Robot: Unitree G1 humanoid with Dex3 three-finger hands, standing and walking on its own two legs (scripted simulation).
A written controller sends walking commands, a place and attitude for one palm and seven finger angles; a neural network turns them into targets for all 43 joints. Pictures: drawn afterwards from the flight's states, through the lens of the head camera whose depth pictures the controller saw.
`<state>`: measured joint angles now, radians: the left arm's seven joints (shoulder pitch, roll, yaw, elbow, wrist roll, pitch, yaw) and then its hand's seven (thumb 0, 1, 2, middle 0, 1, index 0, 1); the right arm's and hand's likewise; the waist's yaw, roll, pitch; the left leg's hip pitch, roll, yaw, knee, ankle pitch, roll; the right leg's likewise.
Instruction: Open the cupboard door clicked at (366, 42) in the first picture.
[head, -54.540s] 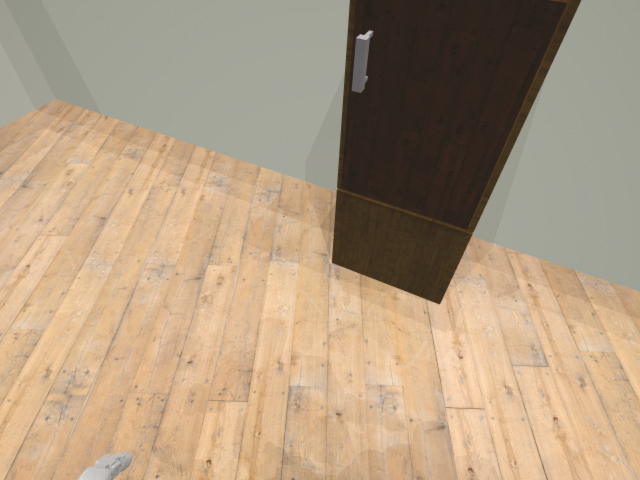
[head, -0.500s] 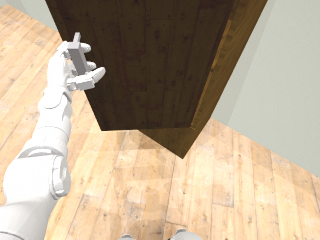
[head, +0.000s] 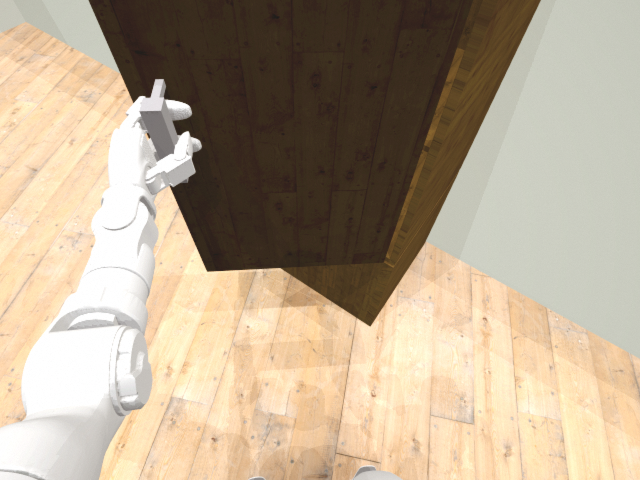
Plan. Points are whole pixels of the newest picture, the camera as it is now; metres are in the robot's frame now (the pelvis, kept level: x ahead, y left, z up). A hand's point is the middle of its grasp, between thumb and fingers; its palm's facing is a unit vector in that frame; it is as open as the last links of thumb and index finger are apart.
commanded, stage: pull the door open along its arc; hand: left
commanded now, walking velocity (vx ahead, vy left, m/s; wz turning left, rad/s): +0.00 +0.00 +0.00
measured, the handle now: (169, 132) +0.54 +0.17 +0.11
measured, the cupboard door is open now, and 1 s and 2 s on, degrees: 39 79 77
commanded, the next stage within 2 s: open thumb and fingers to let go in 0.80 s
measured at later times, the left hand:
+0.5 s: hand (225, 259) +0.34 +0.08 +0.12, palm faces +0.26 -0.96 +0.11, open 6.2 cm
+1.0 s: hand (286, 315) +0.27 +0.02 +0.12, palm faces +0.34 -0.94 -0.02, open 6.3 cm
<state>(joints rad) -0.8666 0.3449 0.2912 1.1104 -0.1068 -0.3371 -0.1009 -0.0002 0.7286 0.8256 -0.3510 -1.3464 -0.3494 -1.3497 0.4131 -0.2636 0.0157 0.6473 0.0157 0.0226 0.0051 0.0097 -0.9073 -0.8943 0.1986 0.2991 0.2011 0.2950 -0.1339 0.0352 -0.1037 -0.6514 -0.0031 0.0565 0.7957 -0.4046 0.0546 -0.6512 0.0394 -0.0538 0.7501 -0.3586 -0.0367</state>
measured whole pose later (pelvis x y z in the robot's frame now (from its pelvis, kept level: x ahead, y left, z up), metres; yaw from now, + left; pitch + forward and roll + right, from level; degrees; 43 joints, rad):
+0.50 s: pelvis +0.00 -0.01 +0.01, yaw +1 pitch +6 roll +0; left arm -0.11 -0.07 -0.05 0.14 -0.08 -0.09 0.33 0.03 0.65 0.73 -0.32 -1.35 -0.36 -1.35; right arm 0.22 -0.22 0.00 0.56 0.00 0.00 0.04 0.01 -0.91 -0.89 0.20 0.30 0.20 0.29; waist 0.00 0.04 -0.09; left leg -0.43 -0.02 0.05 0.70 -0.38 0.04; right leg -0.45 0.03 -0.05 0.69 -0.36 -0.05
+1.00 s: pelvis +0.00 -0.05 +0.01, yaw +5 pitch +0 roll +0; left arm 0.12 -0.06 -0.30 -0.12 0.01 0.09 0.55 0.01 0.62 0.75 -0.35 -1.32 -0.38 -1.34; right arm 0.13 -0.20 0.03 0.59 -0.03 0.11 0.02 0.02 -0.91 -0.89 0.20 0.30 0.20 0.29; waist -0.01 0.07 -0.05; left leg -0.33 0.00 -0.03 0.69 -0.37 -0.01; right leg -0.31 0.05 -0.13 0.67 -0.37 -0.10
